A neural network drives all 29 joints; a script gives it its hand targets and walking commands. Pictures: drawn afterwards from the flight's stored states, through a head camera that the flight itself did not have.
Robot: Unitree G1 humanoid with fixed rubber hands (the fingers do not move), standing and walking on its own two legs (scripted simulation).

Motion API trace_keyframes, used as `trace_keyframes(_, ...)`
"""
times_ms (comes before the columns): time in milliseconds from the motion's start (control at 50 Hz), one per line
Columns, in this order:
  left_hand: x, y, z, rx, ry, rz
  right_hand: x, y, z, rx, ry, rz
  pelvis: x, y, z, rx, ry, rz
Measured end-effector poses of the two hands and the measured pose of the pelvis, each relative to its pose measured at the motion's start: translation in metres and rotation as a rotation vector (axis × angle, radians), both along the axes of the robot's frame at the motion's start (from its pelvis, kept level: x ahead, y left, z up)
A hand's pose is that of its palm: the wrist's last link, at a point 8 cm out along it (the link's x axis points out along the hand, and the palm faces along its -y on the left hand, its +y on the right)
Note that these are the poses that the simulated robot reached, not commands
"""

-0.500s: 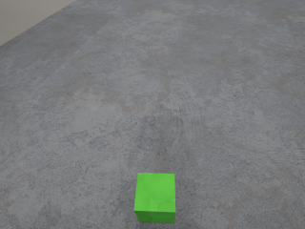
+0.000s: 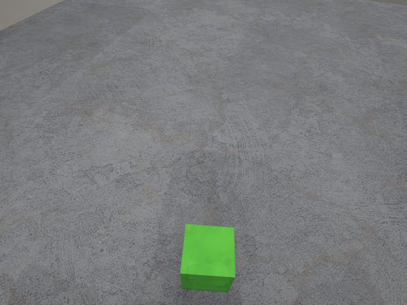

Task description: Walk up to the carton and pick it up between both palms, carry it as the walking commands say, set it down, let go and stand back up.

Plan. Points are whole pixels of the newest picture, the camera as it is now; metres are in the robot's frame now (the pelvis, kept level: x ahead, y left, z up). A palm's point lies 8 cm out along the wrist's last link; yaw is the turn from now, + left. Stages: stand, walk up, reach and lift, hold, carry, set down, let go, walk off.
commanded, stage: stand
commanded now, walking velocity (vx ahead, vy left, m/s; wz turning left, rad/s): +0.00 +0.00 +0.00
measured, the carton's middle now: (207, 259) +0.42 +0.00 -0.66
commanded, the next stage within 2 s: reach and lift in 0.78 s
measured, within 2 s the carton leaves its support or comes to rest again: neither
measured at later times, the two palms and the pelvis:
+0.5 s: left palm out of the picture -0.02 +0.18 -0.15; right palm out of the picture -0.02 -0.25 -0.15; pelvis -0.01 -0.03 +0.00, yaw +1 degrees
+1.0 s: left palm out of the picture +0.15 +0.20 -0.13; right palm out of the picture +0.16 -0.26 -0.13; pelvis -0.02 -0.04 -0.03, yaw +2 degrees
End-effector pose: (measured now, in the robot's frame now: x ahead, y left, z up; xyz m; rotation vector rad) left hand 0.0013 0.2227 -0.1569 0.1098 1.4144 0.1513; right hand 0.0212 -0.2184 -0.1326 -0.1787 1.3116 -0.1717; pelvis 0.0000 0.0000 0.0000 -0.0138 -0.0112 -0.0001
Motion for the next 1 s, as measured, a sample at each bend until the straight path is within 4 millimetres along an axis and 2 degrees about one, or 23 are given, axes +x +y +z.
trace_keyframes(100,0.005,-0.013,-0.001,0.008,-0.029,-0.011,-0.011,-0.002,-0.012,0.029,0.026,-0.033,-0.001,-0.005,-0.005,0.026,-0.004,-0.006)
trace_keyframes(200,0.004,-0.022,0.008,0.015,-0.042,-0.019,-0.020,-0.007,-0.015,0.054,0.047,-0.043,-0.002,-0.011,-0.001,0.016,-0.012,0.002)
trace_keyframes(420,-0.018,-0.034,0.012,0.023,-0.006,-0.005,-0.038,-0.024,-0.014,0.055,0.096,-0.036,-0.005,-0.026,0.001,0.015,-0.011,0.010)
trace_keyframes(600,-0.032,-0.044,0.012,0.016,0.022,0.007,-0.045,-0.030,-0.015,0.057,0.117,-0.030,-0.005,-0.033,0.001,0.015,-0.010,0.011)
trace_keyframes(780,-0.031,-0.048,0.012,0.016,0.021,0.010,-0.048,-0.030,-0.016,0.063,0.123,-0.031,-0.004,-0.037,0.001,0.015,-0.008,0.011)
trace_keyframes(800,-0.026,-0.047,0.011,0.011,0.004,0.026,-0.043,-0.031,-0.016,0.070,0.108,-0.037,-0.004,-0.037,-0.001,0.017,0.022,0.006)
trace_keyframes(820,-0.011,-0.045,0.010,0.012,-0.033,0.026,-0.029,-0.034,-0.018,0.071,0.075,-0.044,-0.007,-0.037,-0.005,0.019,0.053,0.003)
trace_keyframes(880,0.064,-0.032,0.010,0.037,-0.154,-0.017,0.044,-0.045,-0.020,0.046,-0.034,-0.005,-0.019,-0.037,-0.020,0.014,0.094,0.019)
trace_keyframes(920,0.110,-0.025,0.016,0.036,-0.180,-0.026,0.092,-0.049,-0.013,0.026,-0.052,0.033,-0.025,-0.038,-0.026,0.018,0.105,0.023)
trace_keyframes(960,0.136,-0.023,0.023,0.028,-0.157,-0.027,0.123,-0.049,-0.003,0.013,-0.030,0.053,-0.026,-0.038,-0.029,0.015,0.125,0.026)
trace_keyframes(1000,0.145,-0.025,0.027,0.012,-0.120,-0.032,0.137,-0.045,0.004,0.022,0.002,0.059,-0.024,-0.037,-0.028,0.010,0.149,0.031)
